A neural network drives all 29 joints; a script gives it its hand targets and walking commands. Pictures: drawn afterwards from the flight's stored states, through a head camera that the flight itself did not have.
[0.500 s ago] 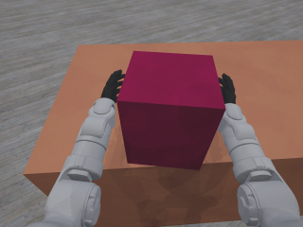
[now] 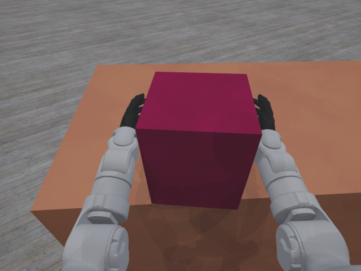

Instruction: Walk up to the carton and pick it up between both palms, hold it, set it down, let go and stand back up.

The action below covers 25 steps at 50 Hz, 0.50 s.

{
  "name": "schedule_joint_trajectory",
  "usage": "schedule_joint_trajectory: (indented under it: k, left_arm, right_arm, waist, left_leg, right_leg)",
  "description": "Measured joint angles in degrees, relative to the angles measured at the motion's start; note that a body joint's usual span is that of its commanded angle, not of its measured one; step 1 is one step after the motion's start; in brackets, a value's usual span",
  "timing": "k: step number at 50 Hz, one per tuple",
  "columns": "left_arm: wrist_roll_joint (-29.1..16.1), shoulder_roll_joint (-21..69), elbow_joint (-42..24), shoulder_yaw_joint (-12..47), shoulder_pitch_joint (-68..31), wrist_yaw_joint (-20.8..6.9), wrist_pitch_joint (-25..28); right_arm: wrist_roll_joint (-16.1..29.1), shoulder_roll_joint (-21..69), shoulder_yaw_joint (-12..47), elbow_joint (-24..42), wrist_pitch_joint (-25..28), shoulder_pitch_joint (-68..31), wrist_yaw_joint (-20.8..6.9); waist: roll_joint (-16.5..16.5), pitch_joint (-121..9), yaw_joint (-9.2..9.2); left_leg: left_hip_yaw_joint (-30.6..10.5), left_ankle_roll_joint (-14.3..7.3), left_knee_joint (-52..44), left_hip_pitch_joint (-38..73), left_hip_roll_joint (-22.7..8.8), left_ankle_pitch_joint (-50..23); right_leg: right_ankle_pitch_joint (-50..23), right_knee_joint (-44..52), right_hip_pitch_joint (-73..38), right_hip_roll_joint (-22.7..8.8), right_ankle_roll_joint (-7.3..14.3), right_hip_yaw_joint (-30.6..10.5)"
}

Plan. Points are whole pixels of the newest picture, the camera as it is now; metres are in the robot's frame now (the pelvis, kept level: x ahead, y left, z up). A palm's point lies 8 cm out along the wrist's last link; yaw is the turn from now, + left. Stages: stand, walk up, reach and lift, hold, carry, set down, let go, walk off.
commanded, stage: reach and lift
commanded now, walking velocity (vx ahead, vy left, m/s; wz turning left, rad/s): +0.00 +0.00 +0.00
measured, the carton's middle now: (197, 141) +0.39 -0.04 +0.11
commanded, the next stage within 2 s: none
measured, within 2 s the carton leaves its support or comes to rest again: leaves its support in 0.22 s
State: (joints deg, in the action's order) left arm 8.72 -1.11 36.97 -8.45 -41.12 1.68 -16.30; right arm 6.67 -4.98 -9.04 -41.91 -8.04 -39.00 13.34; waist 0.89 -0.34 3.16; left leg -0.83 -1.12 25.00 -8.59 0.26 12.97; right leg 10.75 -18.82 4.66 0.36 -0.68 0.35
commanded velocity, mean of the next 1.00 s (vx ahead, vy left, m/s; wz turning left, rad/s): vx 0.00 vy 0.00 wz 0.00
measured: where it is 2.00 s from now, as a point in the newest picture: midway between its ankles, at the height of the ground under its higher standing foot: outside the picture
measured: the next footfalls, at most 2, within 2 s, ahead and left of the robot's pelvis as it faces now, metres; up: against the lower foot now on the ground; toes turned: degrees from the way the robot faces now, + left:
none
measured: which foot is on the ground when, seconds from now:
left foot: down 0.00-1.00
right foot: down 0.00-1.00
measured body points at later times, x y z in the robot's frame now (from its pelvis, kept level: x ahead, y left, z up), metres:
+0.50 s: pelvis +0.00 +0.00 +0.00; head -0.04 +0.02 +0.45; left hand +0.41 +0.11 +0.18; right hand +0.39 -0.19 +0.16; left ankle +0.01 +0.10 -0.74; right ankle +0.00 -0.13 -0.74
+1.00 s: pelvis -0.01 +0.00 +0.00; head -0.07 +0.03 +0.44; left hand +0.39 +0.13 +0.22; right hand +0.38 -0.18 +0.20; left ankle +0.01 +0.10 -0.74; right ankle +0.00 -0.13 -0.74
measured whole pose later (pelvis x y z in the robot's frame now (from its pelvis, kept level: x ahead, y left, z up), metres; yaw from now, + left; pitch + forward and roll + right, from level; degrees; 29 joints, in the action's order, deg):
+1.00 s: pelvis -0.01 +0.00 +0.00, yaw +0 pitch -7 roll -2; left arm 12.1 -1.0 27.2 -9.8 -44.9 0.9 -30.1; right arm 6.7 -5.0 -9.4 -42.1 -11.4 -42.6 12.9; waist 2.2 -2.0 3.2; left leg -0.8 -1.1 25.0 -5.0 0.3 12.9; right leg 10.3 -18.0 0.7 0.4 -0.8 0.4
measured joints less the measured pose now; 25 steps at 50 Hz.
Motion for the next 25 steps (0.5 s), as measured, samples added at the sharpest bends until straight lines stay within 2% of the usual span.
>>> schedule_joint_trajectory:
  k: [25]
  left_arm:
    - [0.08, 0.00, -0.21, -0.12, -1.80, 0.10, 0.38]
  right_arm:
    - [0.00, 0.02, -0.34, -0.21, 2.64, 0.00, 0.36]
  waist:
    - [0.00, -1.63, 0.00]
  left_leg:
    - [0.00, 0.00, 0.00, 0.28, 0.00, 0.04]
  right_leg:
    - [-0.20, 0.54, -0.54, 0.00, -0.06, 0.00]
